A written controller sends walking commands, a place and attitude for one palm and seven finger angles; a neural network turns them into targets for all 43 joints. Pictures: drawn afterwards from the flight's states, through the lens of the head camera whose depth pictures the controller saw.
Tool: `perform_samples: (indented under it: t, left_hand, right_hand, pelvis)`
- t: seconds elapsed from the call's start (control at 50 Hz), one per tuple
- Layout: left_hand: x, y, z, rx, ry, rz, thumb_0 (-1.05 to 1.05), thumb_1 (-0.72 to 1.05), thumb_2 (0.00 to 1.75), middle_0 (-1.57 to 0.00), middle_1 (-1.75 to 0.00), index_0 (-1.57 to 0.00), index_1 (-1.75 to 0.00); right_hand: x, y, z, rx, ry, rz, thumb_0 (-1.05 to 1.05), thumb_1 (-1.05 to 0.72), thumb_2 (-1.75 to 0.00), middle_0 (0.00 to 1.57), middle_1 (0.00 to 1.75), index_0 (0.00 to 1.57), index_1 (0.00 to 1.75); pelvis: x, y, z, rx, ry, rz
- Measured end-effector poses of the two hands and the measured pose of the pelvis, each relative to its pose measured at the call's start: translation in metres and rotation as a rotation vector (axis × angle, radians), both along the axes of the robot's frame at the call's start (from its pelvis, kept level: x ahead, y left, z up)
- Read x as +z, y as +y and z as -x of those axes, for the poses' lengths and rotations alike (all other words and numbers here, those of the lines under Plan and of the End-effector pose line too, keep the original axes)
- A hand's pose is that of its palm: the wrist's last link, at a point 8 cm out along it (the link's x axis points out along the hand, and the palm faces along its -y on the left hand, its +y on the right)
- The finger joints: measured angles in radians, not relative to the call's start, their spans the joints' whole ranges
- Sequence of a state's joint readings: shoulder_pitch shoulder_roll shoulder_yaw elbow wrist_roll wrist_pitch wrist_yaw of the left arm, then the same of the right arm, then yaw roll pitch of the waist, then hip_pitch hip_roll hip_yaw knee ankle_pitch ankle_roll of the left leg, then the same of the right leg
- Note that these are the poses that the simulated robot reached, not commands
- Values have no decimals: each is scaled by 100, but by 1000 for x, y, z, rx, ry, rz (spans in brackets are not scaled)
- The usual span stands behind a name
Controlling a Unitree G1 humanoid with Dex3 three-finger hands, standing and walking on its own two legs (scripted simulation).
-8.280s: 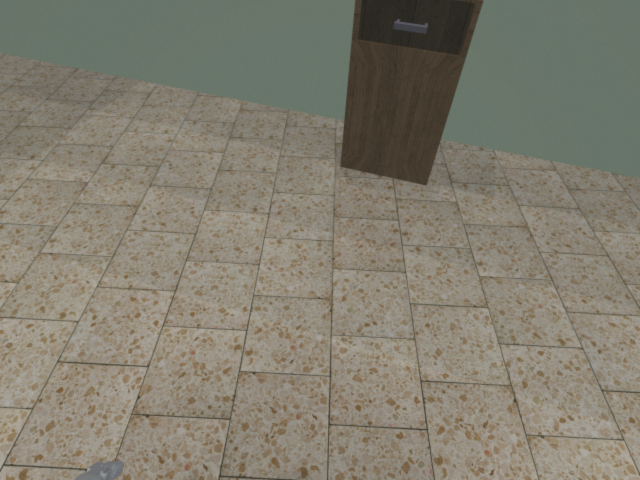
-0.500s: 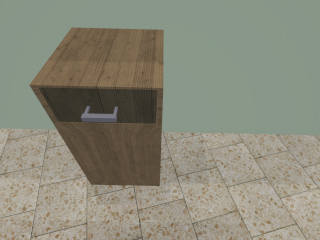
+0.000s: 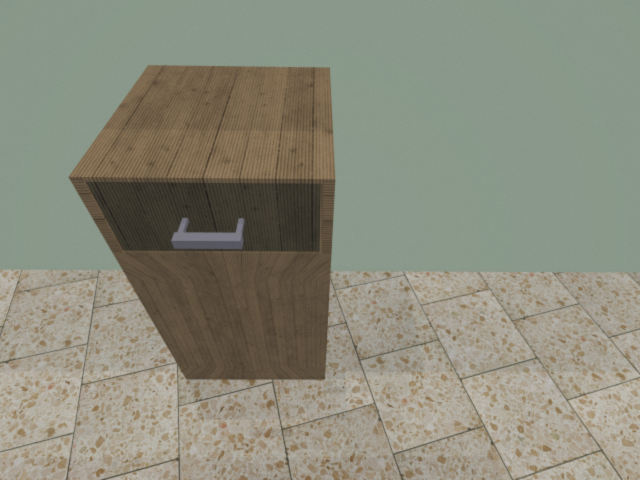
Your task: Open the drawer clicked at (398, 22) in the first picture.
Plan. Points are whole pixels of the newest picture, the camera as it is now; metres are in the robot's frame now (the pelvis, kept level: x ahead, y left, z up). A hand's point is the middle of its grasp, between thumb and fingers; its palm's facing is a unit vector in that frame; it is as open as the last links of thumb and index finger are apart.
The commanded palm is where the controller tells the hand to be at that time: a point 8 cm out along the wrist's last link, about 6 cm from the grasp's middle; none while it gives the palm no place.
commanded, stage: look again from close up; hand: left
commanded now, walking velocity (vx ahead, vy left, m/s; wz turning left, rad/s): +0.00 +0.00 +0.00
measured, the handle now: (210, 232) +0.53 +0.24 -0.04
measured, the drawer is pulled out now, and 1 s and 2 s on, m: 0.00 0.00 0.00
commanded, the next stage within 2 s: raise the hand with hooked fingers in 0.06 s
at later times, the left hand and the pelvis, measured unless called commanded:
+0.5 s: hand (178, 438) +0.18 +0.19 -0.04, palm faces -0.03 -0.21 -0.98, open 8.1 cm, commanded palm +0.13 +0.22 -0.02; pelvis -0.04 -0.02 -0.02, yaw -3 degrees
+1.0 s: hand (160, 409) +0.20 +0.21 -0.01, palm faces -0.02 -0.10 -0.99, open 11.1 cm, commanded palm +0.18 +0.22 +0.05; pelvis -0.03 -0.04 -0.02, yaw +1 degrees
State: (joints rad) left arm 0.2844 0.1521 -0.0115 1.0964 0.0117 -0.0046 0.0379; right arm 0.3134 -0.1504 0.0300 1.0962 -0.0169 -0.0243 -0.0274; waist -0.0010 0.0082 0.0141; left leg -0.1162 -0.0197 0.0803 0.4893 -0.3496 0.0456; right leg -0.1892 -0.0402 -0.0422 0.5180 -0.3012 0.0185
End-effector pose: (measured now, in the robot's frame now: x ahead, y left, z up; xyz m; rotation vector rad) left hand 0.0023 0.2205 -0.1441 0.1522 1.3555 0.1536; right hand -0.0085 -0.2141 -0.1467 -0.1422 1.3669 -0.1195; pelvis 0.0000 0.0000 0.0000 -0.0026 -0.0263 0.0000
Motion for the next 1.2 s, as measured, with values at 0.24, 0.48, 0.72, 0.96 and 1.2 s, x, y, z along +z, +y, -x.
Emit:
perform_samples:
  t: [0.24,0.48,0.72,0.96,1.2]
  left_hand:
    - [29,10,-26,-155,-152,-131,3,93,90,-21,-31,-20,-30]
    - [160,-15,-166,-894,-864,-987,1,74,82,-21,-42,-21,-41]
    - [140,-8,-113,-898,-787,-1180,0,43,70,-26,-60,-25,-59]
    - [187,-8,-179,-940,-804,-1126,0,16,59,-28,-78,-27,-77]
    - [207,12,-191,-936,-889,-1166,0,-12,47,-30,-96,-29,-95]
  right_hand:
    - [8,-3,2,-27,-100,31,2,-92,-90,20,30,20,29]
    - [50,-60,-151,122,-647,77,2,-92,-90,20,30,20,29]
    - [53,-35,-228,318,-699,39,1,-91,-90,19,30,20,29]
    - [25,-17,-163,216,-507,-53,1,-91,-90,20,30,20,30]
    - [26,-51,-140,150,-413,71,1,-91,-90,20,30,20,29]
  pelvis:
    - [-1,1,5,-18,22,-15]
    - [-23,-17,35,-48,164,-44]
    - [-42,-45,43,29,193,-30]
    - [-22,-40,34,15,146,-25]
    - [-16,-19,28,14,137,-14]
